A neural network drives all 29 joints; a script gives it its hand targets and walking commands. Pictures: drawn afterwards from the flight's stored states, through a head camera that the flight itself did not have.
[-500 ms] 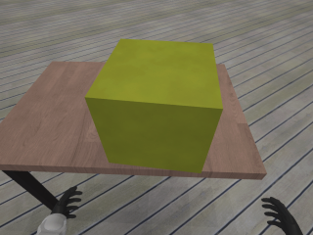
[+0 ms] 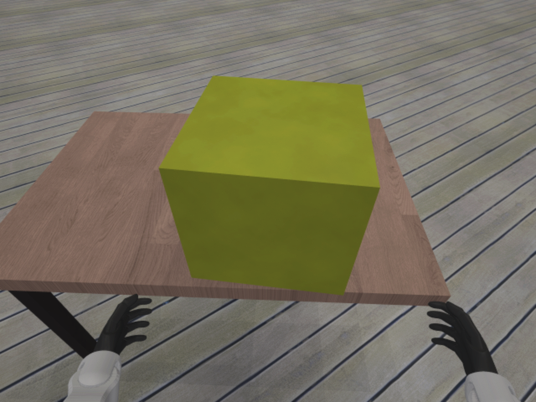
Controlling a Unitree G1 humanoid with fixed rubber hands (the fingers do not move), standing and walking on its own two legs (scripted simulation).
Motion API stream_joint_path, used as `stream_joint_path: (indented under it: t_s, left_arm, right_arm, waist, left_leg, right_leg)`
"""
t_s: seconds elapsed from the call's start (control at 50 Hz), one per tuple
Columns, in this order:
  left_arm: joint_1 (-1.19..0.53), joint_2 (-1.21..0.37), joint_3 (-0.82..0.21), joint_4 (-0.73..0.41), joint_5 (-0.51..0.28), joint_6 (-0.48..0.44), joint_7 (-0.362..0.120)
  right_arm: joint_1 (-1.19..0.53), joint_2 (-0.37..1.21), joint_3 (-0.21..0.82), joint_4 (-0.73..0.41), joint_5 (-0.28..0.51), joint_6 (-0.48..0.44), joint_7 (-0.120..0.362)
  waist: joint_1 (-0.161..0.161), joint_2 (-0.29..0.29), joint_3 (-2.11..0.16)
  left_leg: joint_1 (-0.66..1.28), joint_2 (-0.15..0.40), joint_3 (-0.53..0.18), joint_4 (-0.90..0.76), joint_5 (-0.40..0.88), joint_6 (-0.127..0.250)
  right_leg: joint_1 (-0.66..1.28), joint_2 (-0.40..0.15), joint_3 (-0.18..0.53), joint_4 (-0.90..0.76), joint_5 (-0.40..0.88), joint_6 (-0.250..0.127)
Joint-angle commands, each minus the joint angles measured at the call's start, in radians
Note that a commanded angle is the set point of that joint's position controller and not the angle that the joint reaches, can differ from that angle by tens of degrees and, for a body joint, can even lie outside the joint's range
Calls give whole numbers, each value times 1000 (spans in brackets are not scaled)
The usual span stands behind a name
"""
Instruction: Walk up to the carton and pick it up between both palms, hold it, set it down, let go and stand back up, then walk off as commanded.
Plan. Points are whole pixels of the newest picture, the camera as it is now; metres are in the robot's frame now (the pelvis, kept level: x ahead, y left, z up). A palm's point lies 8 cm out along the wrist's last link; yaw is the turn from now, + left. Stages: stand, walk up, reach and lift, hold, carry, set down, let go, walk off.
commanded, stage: reach and lift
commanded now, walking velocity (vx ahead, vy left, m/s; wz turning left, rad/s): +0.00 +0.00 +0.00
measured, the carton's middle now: (276, 181) +0.49 +0.03 +0.06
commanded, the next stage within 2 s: none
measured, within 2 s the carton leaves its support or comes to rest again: neither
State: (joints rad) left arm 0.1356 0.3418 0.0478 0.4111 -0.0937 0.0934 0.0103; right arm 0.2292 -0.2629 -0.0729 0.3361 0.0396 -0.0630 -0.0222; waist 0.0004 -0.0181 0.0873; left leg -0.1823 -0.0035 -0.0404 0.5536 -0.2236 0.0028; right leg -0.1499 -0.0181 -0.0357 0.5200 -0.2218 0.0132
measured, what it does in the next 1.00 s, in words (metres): stands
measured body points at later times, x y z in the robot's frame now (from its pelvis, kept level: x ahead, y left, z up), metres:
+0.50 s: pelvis +0.03 +0.00 +0.01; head +0.03 +0.02 +0.46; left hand +0.26 +0.27 +0.04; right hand +0.24 -0.22 +0.05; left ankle +0.06 +0.12 -0.73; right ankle +0.05 -0.13 -0.73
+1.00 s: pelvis +0.03 +0.00 +0.01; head +0.02 +0.02 +0.46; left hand +0.32 +0.26 +0.10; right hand +0.27 -0.21 +0.09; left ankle +0.06 +0.12 -0.73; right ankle +0.05 -0.13 -0.73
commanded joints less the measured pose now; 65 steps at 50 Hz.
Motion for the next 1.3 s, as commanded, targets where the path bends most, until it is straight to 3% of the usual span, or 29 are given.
stream_joint_path:
  t_s: [0.0, 0.02, 0.08, 0.14, 0.16, 0.18, 0.22, 0.3, 0.34, 0.38, 0.48, 0.5, 0.52, 0.56, 0.6, 0.68, 0.7, 0.76, 0.86, 0.88, 0.92, 1.0, 1.04, 1.06, 1.2, 1.22, 1.24, 1.26, 1.28]
  left_arm:
    - [-142, 236, 106, -362, -135, -63, -28]
    - [-109, 257, 106, -342, -147, -57, -41]
    - [-120, 252, 112, -377, -172, -46, -45]
    - [-106, 256, 83, -410, -190, -56, -45]
    - [-95, 255, 83, -417, -195, -61, -49]
    - [-64, 243, 91, -424, -182, -64, -47]
    - [-38, 262, 77, -488, -203, -84, -39]
    - [3, 275, 88, -545, -226, -101, -50]
    - [16, 272, 99, -572, -223, -118, -51]
    - [61, 269, 115, -570, -232, -120, -60]
    - [40, 314, 138, -606, -245, -118, -71]
    - [23, 312, 153, -623, -242, -119, -70]
    - [-57, 333, 127, -634, -269, -113, -67]
    - [-45, 346, 151, -647, -272, -98, -67]
    - [-79, 340, 137, -658, -292, -62, -58]
    - [-225, 376, 146, -633, -321, -1, -60]
    - [-250, 396, 140, -663, -326, 5, -53]
    - [-318, 389, 143, -703, -329, 46, -33]
    - [-378, 382, 170, -608, -327, 146, -52]
    - [-358, 384, 184, -543, -319, 169, -65]
    - [-397, 395, 199, -620, -311, 199, -61]
    - [-496, 399, 221, -638, -298, 248, -53]
    - [-537, 430, 225, -636, -305, 263, -56]
    - [-610, 422, 211, -655, -314, 271, -54]
    - [-635, 421, 232, -591, -293, 313, -66]
    - [-638, 418, 238, -563, -298, 341, -82]
    - [-767, 437, 229, -524, -290, 352, -77]
    - [-733, 446, 235, -527, -296, 356, -81]
    - [-752, 451, 237, -505, -296, 361, -85]
  right_arm:
    - [-13, 15, 8, -332, 110, 42, -43]
    - [25, 36, 23, -347, 126, 64, -56]
    - [19, 25, 29, -404, 175, 95, -64]
    - [35, 35, 24, -410, 168, 125, -68]
    - [23, 27, 6, -438, 181, 123, -71]
    - [60, 33, 3, -436, 180, 135, -68]
    - [71, 23, 1, -455, 187, 139, -66]
    - [113, 38, 29, -575, 222, 117, -75]
    - [136, 36, 11, -565, 223, 114, -72]
    - [176, 48, 43, -597, 222, 110, -84]
    - [168, 20, 33, -676, 238, 130, -101]
    - [170, 34, 50, -675, 240, 129, -100]
    - [84, 8, 33, -694, 234, 146, -103]
    - [82, 2, 34, -725, 239, 170, -110]
    - [48, -14, -17, -720, 244, 205, -106]
    - [-65, -14, 5, -773, 247, 276, -117]
    - [-96, -39, -22, -793, 246, 291, -118]
    - [-159, -60, -43, -783, 265, 323, -100]
    - [-223, -106, -58, -763, 284, 378, -113]
    - [-198, -78, -60, -725, 276, 388, -118]
    - [-239, -107, -72, -757, 296, 409, -127]
    - [-349, -137, -100, -775, 301, 431, -117]
    - [-376, -150, -99, -768, 309, 439, -123]
    - [-442, -152, -129, -752, 299, 452, -121]
    - [-454, -157, -112, -659, 312, 490, -124]
    - [-472, -154, -98, -649, 335, 506, -134]
    - [-590, -181, -142, -602, 312, 516, -132]
    - [-567, -178, -137, -627, 306, 512, -138]
    - [-586, -172, -127, -640, 309, 511, -141]
  waist:
    - [61, -35, -115]
    - [45, -67, -107]
    - [68, -51, -124]
    - [58, 42, -113]
    - [54, 33, -131]
    - [50, 81, -102]
    - [41, 107, -141]
    - [54, 87, -187]
    - [47, 119, -188]
    - [50, 71, -186]
    - [60, 90, -196]
    - [76, 104, -211]
    - [51, 104, -204]
    - [64, 119, -187]
    - [28, 114, -199]
    - [65, 123, -183]
    - [55, 139, -195]
    - [52, 200, -248]
    - [28, 151, -215]
    - [11, 105, -186]
    - [20, 136, -237]
    - [15, 152, -263]
    - [6, 154, -299]
    - [-19, 150, -310]
    - [-16, 153, -322]
    - [-28, 140, -315]
    - [-42, 180, -296]
    - [-44, 130, -307]
    - [-31, 129, -323]
  left_leg:
    - [62, -41, 130, -218, -54, 8]
    - [115, -55, 127, -196, -21, 12]
    - [208, -45, 106, -192, -9, -5]
    - [134, -10, 91, -247, -48, -13]
    - [98, 1, 72, -242, -58, -10]
    - [56, 12, 75, -285, -70, -11]
    - [3, 40, 51, -288, -35, -32]
    - [56, 27, 45, -251, 89, -34]
    - [88, 21, 48, -236, 174, -50]
    - [123, 13, 54, -226, 196, -42]
    - [104, 12, 60, -225, 232, -46]
    - [111, 5, 60, -217, 224, -46]
    - [88, 18, 54, -228, 178, -46]
    - [83, 17, 49, -236, 134, -46]
    - [73, 29, 41, -244, 108, -46]
    - [-5, 19, 55, -272, -19, -29]
    - [-41, 33, 40, -278, -33, -32]
    - [-55, 46, 11, -286, -49, -42]
    - [-15, 38, 33, -275, -1, -34]
    - [13, 33, 34, -269, -18, -28]
    - [19, 28, 45, -268, 70, -34]
    - [22, 28, 42, -270, 79, -42]
    - [38, 11, 65, -250, 146, -38]
    - [28, 28, 49, -243, 123, -43]
    - [65, 20, 54, -238, 210, -38]
    - [98, 15, 58, -236, 222, -33]
    - [37, 25, 49, -249, 169, -39]
    - [34, 23, 50, -238, 189, -30]
    - [40, 16, 66, -242, 175, -26]
  right_leg:
    - [-57, -60, 129, -286, -281, -79]
    - [-87, -84, 141, -306, -267, -73]
    - [-162, -88, 126, -322, -243, -87]
    - [-72, -35, 89, -281, -188, -65]
    - [-57, -34, 87, -267, -173, -81]
    - [14, -16, 81, -254, -155, -56]
    - [90, 5, 76, -222, -88, -58]
    - [76, 12, 79, -218, -20, -56]
    - [69, 17, 76, -226, 38, -56]
    - [85, 11, 86, -240, 56, -43]
    - [91, 16, 91, -233, 86, -44]
    - [91, 12, 96, -234, 73, -42]
    - [83, 14, 98, -230, 43, -47]
    - [77, 10, 105, -238, 10, -51]
    - [55, 16, 100, -235, 0, -58]
    - [61, 0, 124, -230, -67, -58]
    - [78, 2, 124, -214, -58, -63]
    - [78, 20, 116, -183, -40, -72]
    - [70, 19, 118, -205, -2, -62]
    - [58, 21, 120, -219, -5, -61]
    - [88, 18, 119, -205, 46, -55]
    - [73, 31, 101, -196, 53, -63]
    - [85, 27, 111, -191, 100, -48]
    - [72, 36, 107, -183, 89, -64]
    - [122, 24, 108, -189, 188, -56]
    - [126, 28, 112, -195, 194, -44]
    - [91, 30, 107, -192, 140, -58]
    - [116, 26, 107, -190, 180, -50]
    - [143, 16, 117, -196, 183, -43]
